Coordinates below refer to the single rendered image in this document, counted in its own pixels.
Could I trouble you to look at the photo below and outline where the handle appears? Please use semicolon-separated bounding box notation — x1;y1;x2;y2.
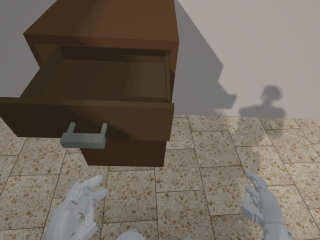
60;122;108;149

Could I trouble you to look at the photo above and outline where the drawer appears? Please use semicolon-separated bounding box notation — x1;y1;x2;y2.
0;44;175;141

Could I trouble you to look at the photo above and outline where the right robot hand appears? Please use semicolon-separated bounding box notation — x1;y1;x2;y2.
241;170;284;229

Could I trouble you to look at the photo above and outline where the robot right forearm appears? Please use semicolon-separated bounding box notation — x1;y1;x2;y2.
263;223;294;240

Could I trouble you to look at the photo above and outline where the left robot hand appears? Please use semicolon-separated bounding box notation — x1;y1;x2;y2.
44;175;108;240

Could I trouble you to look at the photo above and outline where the cabinet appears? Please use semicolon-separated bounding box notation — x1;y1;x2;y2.
23;0;179;167

